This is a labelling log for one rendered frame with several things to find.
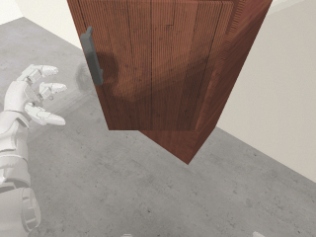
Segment left robot hand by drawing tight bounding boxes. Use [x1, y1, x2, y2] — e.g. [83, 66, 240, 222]
[4, 64, 67, 126]

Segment cupboard door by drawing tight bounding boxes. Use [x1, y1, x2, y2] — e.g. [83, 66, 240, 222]
[66, 0, 234, 131]

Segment handle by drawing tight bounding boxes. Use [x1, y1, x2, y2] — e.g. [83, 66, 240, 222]
[80, 26, 104, 86]

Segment left robot forearm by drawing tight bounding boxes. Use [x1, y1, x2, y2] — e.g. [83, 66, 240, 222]
[0, 111, 31, 194]

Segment robot left upper arm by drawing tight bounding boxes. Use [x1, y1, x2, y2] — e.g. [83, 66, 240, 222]
[0, 187, 41, 237]

